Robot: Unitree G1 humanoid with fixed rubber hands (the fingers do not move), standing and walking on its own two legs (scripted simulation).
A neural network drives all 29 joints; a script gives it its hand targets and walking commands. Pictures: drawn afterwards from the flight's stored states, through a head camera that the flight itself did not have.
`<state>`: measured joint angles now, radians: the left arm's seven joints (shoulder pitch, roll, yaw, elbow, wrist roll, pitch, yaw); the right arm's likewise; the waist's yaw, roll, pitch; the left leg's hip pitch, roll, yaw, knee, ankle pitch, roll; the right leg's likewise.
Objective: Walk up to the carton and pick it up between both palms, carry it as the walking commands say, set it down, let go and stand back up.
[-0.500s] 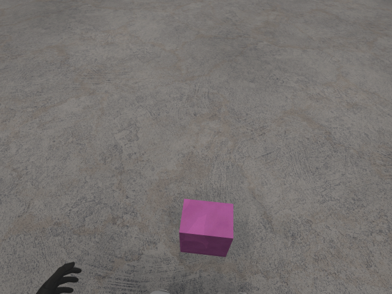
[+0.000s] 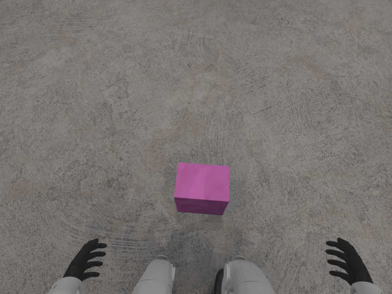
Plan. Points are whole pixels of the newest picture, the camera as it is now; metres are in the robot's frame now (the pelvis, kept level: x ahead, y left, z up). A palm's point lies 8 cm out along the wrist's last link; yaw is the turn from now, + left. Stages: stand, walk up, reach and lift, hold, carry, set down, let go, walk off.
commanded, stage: reach and lift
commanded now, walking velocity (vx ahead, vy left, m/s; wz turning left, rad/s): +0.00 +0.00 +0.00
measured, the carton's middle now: (201, 190) +0.50 -0.01 -0.61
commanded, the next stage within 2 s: none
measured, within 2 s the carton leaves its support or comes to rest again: neither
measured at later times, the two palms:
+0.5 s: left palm (92, 213) +0.29 +0.27 -0.14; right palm (312, 221) +0.28 -0.25 -0.12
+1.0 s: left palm (125, 166) +0.43 +0.22 -0.17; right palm (280, 173) +0.42 -0.21 -0.17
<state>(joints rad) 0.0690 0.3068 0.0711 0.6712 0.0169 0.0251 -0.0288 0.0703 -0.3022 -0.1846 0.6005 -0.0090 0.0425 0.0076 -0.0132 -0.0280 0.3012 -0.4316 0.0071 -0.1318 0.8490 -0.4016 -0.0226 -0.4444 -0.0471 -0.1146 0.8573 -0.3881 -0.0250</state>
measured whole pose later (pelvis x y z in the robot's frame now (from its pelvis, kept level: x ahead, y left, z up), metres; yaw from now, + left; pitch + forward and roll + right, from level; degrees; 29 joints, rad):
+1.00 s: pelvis -0.02 +0.02 -0.06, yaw -3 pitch +39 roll -2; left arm -0.81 0.29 0.16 0.71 0.02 0.12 0.04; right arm -0.88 -0.27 -0.25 0.85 -0.01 0.10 0.01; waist -0.01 0.00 0.00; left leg -1.39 0.00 -0.13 1.05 -0.34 -0.06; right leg -1.38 -0.04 -0.10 0.99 -0.29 -0.01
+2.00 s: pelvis -0.10 +0.03 -0.24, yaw -5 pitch +35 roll -2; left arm -1.45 0.39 0.25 0.78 -0.08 0.23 0.15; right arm -1.50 -0.38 -0.12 0.82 0.14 0.26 -0.16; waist 0.02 0.00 0.54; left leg -1.91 -0.01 -0.13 1.79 -0.49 -0.07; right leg -1.92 -0.04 -0.06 1.72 -0.40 -0.02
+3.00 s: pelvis -0.09 +0.03 -0.36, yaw -6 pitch +35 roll -1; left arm -1.53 0.41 0.24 1.09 -0.14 0.06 0.12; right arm -1.61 -0.38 0.00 1.13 0.18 0.11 -0.13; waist 0.03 0.00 0.52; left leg -2.21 -0.02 -0.13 2.19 -0.58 -0.09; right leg -2.26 -0.03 -0.04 2.11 -0.46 -0.02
